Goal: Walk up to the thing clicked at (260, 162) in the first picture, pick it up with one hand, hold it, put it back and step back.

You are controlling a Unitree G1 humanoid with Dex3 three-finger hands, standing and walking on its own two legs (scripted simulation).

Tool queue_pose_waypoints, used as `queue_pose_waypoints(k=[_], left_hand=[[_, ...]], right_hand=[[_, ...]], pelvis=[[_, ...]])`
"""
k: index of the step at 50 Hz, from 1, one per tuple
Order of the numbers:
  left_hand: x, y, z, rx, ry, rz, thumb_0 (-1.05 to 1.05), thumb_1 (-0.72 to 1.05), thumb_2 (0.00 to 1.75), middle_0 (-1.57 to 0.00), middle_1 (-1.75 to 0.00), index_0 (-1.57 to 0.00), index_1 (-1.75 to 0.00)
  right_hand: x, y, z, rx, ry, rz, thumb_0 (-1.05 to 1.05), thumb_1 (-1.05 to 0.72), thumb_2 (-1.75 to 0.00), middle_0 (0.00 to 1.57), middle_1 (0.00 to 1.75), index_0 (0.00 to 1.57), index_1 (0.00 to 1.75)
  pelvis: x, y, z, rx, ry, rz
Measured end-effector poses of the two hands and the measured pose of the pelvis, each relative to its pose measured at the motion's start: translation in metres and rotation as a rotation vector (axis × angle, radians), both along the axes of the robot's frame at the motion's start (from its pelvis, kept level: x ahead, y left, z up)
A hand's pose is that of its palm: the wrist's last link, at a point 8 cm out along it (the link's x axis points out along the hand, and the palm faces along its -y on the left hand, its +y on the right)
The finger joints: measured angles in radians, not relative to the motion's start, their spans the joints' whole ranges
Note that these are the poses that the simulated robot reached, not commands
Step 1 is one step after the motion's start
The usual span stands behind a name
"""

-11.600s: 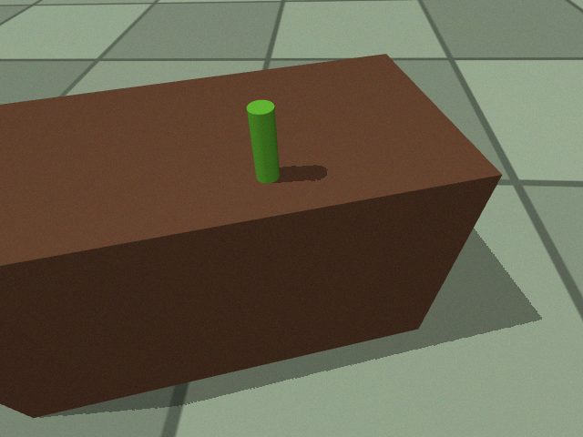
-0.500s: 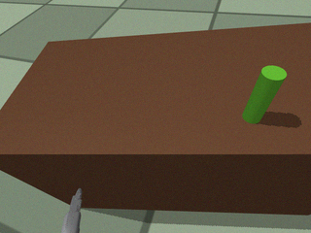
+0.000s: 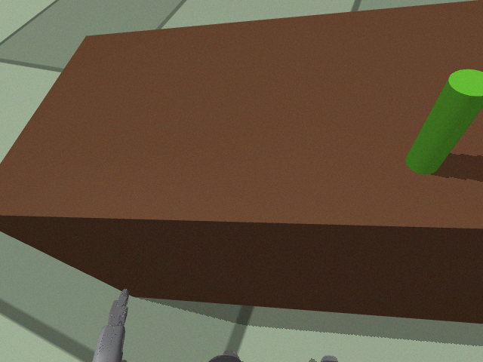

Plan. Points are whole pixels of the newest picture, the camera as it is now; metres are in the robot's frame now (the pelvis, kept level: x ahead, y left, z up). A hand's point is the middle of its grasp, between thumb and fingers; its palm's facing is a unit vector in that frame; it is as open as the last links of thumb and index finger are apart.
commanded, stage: close in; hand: right
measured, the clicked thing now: (443, 128) +0.46 -0.25 +0.10
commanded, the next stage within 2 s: rest palm in 0.52 s
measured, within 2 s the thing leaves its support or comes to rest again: leaves its support in 1.82 s
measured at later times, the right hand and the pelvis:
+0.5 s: hand (458, 151) +0.43 -0.27 +0.08, palm faces +0.21 +0.98 +0.02, open 17.6 cm; pelvis -0.02 +0.01 -0.01, yaw +0 degrees
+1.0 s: hand (436, 144) +0.45 -0.25 +0.08, palm faces +0.24 +0.97 +0.05, open 17.4 cm; pelvis -0.01 +0.00 -0.01, yaw +1 degrees
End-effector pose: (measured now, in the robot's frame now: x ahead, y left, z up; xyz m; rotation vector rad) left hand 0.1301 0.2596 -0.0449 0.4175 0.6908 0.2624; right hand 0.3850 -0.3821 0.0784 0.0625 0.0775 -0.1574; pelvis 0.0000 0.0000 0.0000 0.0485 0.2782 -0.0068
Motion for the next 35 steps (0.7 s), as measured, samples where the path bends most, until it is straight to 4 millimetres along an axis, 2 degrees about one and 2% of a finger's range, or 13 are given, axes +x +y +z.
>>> queue_pose_waypoints(k=[5, 9, 14, 23, 27, 35], left_hand=[[-0.008, 0.01, -0.006, 0.01, 0.018, 0.039, -0.01, -0.54, 0.05, -0.07, -0.06, -0.07, -0.05], [0.0, 0.003, 0.003, -0.017, -0.037, 0.016, -0.01, -0.54, 0.05, -0.07, -0.06, -0.07, -0.05], [0.001, 0.0, 0.016, -0.052, -0.106, 0.012, -0.01, -0.53, 0.04, -0.07, -0.06, -0.08, -0.05], [-0.011, 0.0, 0.002, -0.095, -0.062, -0.003, -0.01, -0.53, 0.04, -0.07, -0.06, -0.08, -0.05], [-0.014, 0.003, 0.0, -0.093, -0.049, -0.004, -0.01, -0.52, 0.03, -0.07, -0.06, -0.08, -0.05], [-0.016, 0.01, 0.008, -0.089, -0.065, 0.019, -0.01, -0.54, 0.05, -0.06, -0.06, -0.07, -0.05]], right_hand=[[0.018, 0.017, -0.006, -0.004, -0.044, -0.04, -0.01, 0.54, -0.07, 0.03, 0.05, 0.04, 0.05], [0.027, 0.037, -0.002, -0.004, -0.043, -0.03, -0.01, 0.54, -0.07, 0.03, 0.05, 0.04, 0.05], [0.024, 0.049, 0.009, -0.014, -0.04, -0.042, -0.01, 0.55, -0.07, 0.03, 0.05, 0.04, 0.05], [0.017, 0.057, 0.003, -0.042, -0.047, -0.059, -0.01, 0.57, -0.07, 0.02, 0.05, 0.04, 0.06], [0.021, 0.068, 0.001, -0.038, -0.053, -0.047, -0.01, 0.56, -0.06, 0.02, 0.05, 0.03, 0.06], [0.032, 0.085, 0.007, -0.021, -0.046, -0.064, -0.01, 0.54, -0.05, 0.03, 0.05, 0.04, 0.05]], pelvis=[[-0.006, -0.001, -0.009, 0.004, 0.021, 0.013], [-0.007, 0.0, -0.009, 0.002, 0.018, 0.016], [-0.004, 0.001, -0.006, -0.005, -0.005, 0.017], [-0.016, 0.005, -0.013, -0.014, -0.005, 0.011], [-0.019, 0.005, -0.015, -0.015, 0.002, 0.011], [-0.015, 0.007, -0.013, -0.019, -0.005, 0.017]])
